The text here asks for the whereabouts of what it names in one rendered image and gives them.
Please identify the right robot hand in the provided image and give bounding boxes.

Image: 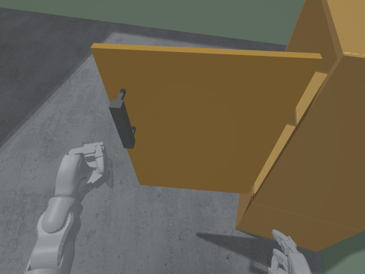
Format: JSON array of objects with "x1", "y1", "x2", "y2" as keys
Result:
[{"x1": 268, "y1": 229, "x2": 312, "y2": 274}]

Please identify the robot left forearm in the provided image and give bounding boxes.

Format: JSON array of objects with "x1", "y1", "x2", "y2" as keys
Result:
[{"x1": 24, "y1": 196, "x2": 83, "y2": 274}]

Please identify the handle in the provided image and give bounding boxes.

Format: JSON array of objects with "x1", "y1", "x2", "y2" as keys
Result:
[{"x1": 109, "y1": 88, "x2": 136, "y2": 149}]

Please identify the cupboard door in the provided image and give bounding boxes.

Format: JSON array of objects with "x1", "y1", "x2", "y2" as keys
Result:
[{"x1": 91, "y1": 43, "x2": 322, "y2": 194}]

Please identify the left robot hand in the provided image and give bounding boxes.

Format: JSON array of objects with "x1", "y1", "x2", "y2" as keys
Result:
[{"x1": 55, "y1": 142, "x2": 113, "y2": 203}]

